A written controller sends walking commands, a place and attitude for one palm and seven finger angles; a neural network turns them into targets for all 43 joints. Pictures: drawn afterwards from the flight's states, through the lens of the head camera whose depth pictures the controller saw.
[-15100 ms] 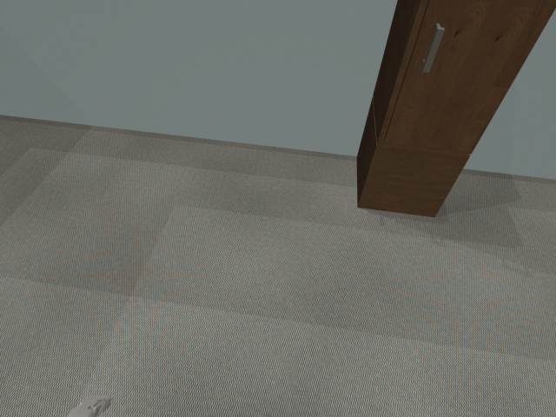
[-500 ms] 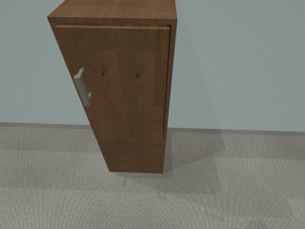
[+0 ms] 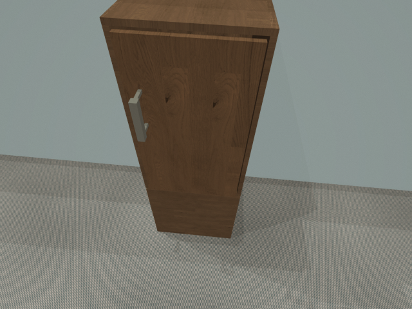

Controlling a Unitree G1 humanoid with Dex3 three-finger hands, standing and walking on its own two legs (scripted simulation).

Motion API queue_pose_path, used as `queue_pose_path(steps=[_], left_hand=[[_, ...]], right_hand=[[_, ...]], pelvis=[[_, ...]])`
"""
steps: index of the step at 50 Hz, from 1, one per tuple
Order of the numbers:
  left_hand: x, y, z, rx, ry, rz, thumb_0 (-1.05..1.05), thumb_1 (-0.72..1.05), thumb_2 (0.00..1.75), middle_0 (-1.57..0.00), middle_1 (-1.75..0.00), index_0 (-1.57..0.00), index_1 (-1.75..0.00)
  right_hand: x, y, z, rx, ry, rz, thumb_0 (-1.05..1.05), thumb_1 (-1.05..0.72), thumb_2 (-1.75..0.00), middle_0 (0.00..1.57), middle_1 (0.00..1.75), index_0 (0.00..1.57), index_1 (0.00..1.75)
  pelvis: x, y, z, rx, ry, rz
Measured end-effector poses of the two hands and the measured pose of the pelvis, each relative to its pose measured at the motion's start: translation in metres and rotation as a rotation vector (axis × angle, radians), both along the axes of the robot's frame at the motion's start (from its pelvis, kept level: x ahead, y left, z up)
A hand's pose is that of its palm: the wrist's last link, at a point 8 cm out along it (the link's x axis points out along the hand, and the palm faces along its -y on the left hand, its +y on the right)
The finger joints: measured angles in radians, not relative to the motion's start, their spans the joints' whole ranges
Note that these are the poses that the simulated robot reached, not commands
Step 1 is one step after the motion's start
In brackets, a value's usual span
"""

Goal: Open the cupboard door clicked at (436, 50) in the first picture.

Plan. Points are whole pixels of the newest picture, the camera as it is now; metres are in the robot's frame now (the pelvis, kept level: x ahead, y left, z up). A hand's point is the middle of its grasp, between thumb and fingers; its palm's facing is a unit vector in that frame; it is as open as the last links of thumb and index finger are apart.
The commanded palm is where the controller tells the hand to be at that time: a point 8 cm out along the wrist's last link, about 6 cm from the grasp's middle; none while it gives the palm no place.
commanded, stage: come to a stop and stand still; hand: left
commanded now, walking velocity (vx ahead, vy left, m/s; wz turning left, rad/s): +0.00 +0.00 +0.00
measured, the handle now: (140, 116) +0.55 +0.22 +0.05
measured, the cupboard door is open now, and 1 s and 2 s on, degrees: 0 0 0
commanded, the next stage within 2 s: look again from close up in 0.98 s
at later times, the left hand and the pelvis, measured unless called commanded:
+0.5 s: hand out of the picture +0.02 +0.17 -0.17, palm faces +0.01 -0.97 -0.23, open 7.3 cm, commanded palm none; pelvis +0.00 -0.01 +0.00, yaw -1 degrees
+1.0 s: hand out of the picture -0.03 +0.14 -0.16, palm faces -0.01 -0.98 -0.20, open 7.4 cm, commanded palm none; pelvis -0.02 -0.03 +0.01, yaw -2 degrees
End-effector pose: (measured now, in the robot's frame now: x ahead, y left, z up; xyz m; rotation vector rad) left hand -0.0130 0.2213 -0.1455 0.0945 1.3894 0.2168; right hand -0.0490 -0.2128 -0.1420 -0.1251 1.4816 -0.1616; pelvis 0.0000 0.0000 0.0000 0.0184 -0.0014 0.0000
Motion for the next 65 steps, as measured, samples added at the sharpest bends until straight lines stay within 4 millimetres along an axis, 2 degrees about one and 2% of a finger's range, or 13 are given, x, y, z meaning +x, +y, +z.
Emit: queue_pose_path(steps=[6, 11, 19, 29, 36, 44, 49, 53, 59, 65], left_hand=[[0.029, 0.01, 0.005, 0.029, -0.036, -0.022, 0.0, 0.91, 0.9, -0.19, -0.3, -0.2, -0.3], [0.04, 0.012, 0.009, 0.038, -0.027, -0.041, 0.01, 0.93, 0.9, -0.2, -0.3, -0.2, -0.3], [0.04, 0.005, 0.011, 0.039, -0.012, -0.061, 0.01, 0.94, 0.9, -0.2, -0.3, -0.2, -0.3], [0.017, -0.009, 0.01, 0.035, -0.024, -0.107, 0.01, 0.93, 0.9, -0.2, -0.3, -0.2, -0.3], [0.005, -0.015, 0.016, 0.036, -0.044, -0.118, 0.01, 0.92, 0.9, -0.2, -0.3, -0.2, -0.3], [-0.01, -0.026, 0.016, 0.02, -0.017, -0.113, 0.0, 0.91, 0.9, -0.2, -0.3, -0.2, -0.3], [-0.015, -0.033, 0.014, 0.004, 0.013, -0.106, 0.0, 0.91, 0.9, -0.2, -0.3, -0.2, -0.3], [-0.016, -0.038, 0.012, -0.006, 0.029, -0.101, 0.01, 0.91, 0.9, -0.2, -0.3, -0.2, -0.3], [-0.013, -0.043, 0.011, -0.015, 0.043, -0.093, 0.01, 0.91, 0.9, -0.2, -0.3, -0.2, -0.3], [-0.006, -0.044, 0.01, -0.014, 0.045, -0.087, 0.01, 0.92, 0.9, -0.2, -0.3, -0.2, -0.3]], right_hand=[[0.022, 0.019, -0.009, 0.033, -0.02, 0.002, 0.0, -0.91, -0.9, 0.19, 0.3, 0.2, 0.3], [0.046, 0.028, -0.007, 0.037, -0.063, 0.003, 0.01, -0.92, -0.9, 0.2, 0.3, 0.2, 0.3], [0.047, 0.011, -0.004, 0.012, -0.065, -0.016, 0.02, -0.93, -0.9, 0.2, 0.3, 0.2, 0.3], [0.046, -0.018, -0.004, -0.007, -0.153, -0.008, 0.01, -0.92, -0.9, 0.2, 0.3, 0.2, 0.3], [0.037, -0.02, -0.006, 0.023, -0.178, 0.005, 0.01, -0.92, -0.9, 0.19, 0.3, 0.2, 0.3], [-0.001, -0.019, -0.006, 0.049, -0.082, 0.0, 0.0, -0.92, -0.9, 0.19, 0.3, 0.2, 0.3], [-0.025, -0.017, -0.004, 0.054, -0.006, -0.017, 0.0, -0.91, -0.9, 0.19, 0.3, 0.2, 0.3], [-0.036, -0.016, -0.002, 0.056, 0.039, -0.028, 0.0, -0.91, -0.9, 0.19, 0.3, 0.2, 0.3], [-0.034, -0.013, 0.0, 0.059, 0.058, -0.031, 0.0, -0.91, -0.9, 0.19, 0.3, 0.2, 0.3], [-0.012, -0.012, -0.002, 0.061, 0.024, -0.024, 0.0, -0.91, -0.9, 0.19, 0.3, 0.2, 0.3]], pelvis=[[0.013, 0.009, -0.002, -0.001, -0.003, -0.007], [0.02, 0.01, 0.003, -0.002, -0.008, -0.011], [0.016, 0.003, 0.006, -0.002, -0.018, -0.021], [-0.004, -0.008, 0.003, -0.014, -0.027, -0.025], [-0.016, -0.015, 0.005, -0.008, -0.042, -0.029], [-0.023, -0.023, 0.007, -0.005, -0.028, -0.029], [-0.022, -0.027, 0.007, -0.005, -0.019, -0.028], [-0.018, -0.029, 0.008, -0.006, -0.016, -0.025], [-0.011, -0.031, 0.008, -0.007, -0.012, -0.022], [-0.003, -0.032, 0.008, -0.008, -0.011, -0.021]])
